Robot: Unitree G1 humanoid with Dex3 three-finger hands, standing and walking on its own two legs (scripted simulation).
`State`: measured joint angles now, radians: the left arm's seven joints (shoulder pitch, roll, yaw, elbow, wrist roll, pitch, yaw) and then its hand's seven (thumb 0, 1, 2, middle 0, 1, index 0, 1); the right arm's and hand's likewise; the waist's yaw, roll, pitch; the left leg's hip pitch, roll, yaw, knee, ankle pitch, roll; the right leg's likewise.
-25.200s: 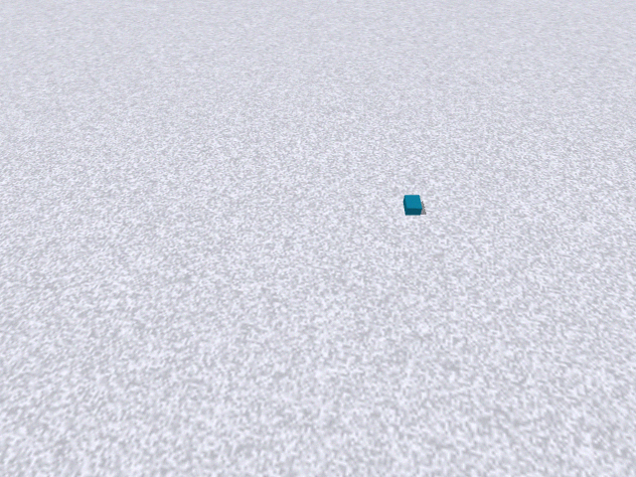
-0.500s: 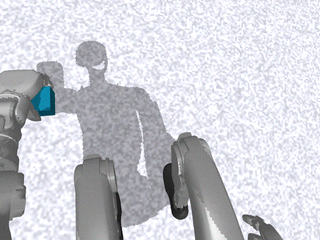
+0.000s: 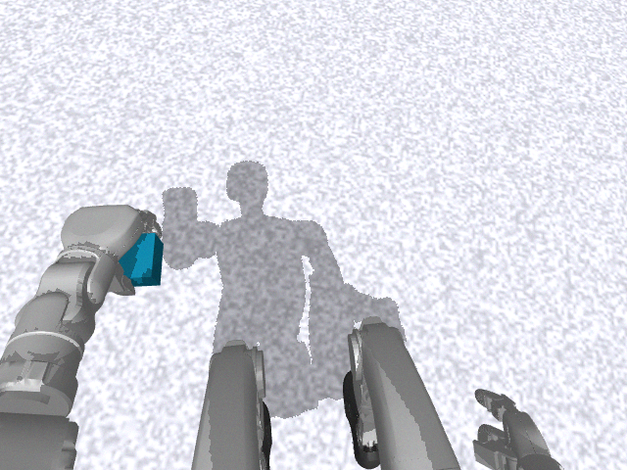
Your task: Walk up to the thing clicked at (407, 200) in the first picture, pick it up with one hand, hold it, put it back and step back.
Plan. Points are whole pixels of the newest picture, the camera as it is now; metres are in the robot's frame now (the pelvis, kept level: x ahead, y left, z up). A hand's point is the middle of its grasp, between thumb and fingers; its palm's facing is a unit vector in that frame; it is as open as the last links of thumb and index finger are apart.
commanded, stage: lift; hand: left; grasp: from above
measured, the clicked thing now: (128, 260) +0.42 +0.24 -0.12
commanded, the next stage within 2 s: hold in 0.78 s
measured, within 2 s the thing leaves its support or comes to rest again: neither
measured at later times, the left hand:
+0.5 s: hand (79, 234) +0.38 +0.21 +0.07, palm faces -0.46 -0.03 -0.89, open 9.3 cm
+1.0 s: hand (38, 180) +0.39 +0.21 +0.15, palm faces -0.47 -0.02 -0.88, open 9.3 cm
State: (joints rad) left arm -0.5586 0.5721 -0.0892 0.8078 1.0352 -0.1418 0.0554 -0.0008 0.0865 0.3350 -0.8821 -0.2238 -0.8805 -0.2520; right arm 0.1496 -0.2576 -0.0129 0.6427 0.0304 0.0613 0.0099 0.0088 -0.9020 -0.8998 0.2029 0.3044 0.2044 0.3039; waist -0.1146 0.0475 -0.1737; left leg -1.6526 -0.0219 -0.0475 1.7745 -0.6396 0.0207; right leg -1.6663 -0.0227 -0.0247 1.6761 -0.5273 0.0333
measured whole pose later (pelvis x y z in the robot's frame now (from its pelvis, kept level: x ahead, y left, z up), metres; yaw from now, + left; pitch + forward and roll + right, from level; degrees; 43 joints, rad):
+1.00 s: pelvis +0.07 -0.01 +0.21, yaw -1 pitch +10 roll -1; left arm -0.31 0.44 -0.19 0.76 1.01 -0.10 0.04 0.00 0.09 0.37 -0.86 -0.27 -0.86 -0.29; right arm 0.24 -0.24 -0.04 0.72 0.06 0.03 -0.06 0.01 -0.90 -0.90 0.20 0.30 0.20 0.30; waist -0.04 0.03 -0.08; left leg -0.57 0.01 0.01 0.80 -0.40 0.00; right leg -0.62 0.00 0.02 0.76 -0.32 0.01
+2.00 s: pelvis +0.07 -0.02 +0.23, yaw -1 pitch +2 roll +1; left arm -0.22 0.45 -0.20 0.58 0.97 -0.11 -0.06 0.00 0.11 0.36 -0.83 -0.30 -0.83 -0.30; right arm 0.17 -0.26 -0.03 0.69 0.07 0.07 -0.08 0.01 -0.91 -0.90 0.20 0.30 0.20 0.30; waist 0.00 0.05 -0.02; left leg -0.32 0.01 0.02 0.57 -0.29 -0.01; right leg -0.39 0.00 0.03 0.58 -0.23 0.00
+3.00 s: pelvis +0.08 -0.02 +0.24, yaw -1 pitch +1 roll +1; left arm -0.23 0.44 -0.21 0.60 0.98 -0.10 -0.06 0.00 0.14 0.33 -0.80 -0.33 -0.81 -0.32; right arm 0.16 -0.25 -0.02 0.68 0.08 0.11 -0.08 0.01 -0.90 -0.90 0.20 0.30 0.20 0.30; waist 0.00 0.05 0.00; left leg -0.25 0.01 0.02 0.49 -0.27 0.00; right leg -0.32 0.00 0.03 0.51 -0.21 0.00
